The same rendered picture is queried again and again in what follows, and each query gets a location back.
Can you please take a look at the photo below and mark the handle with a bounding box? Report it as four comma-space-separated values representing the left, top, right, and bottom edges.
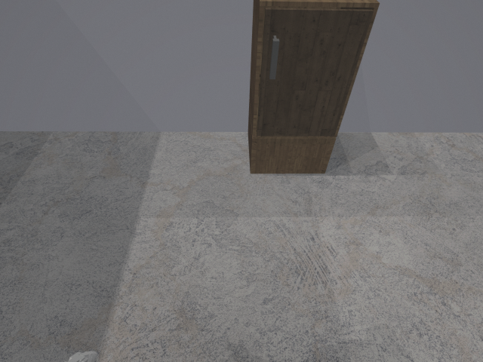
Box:
269, 35, 279, 79

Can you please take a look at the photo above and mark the cupboard door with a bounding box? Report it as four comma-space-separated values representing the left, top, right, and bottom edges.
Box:
257, 8, 374, 137

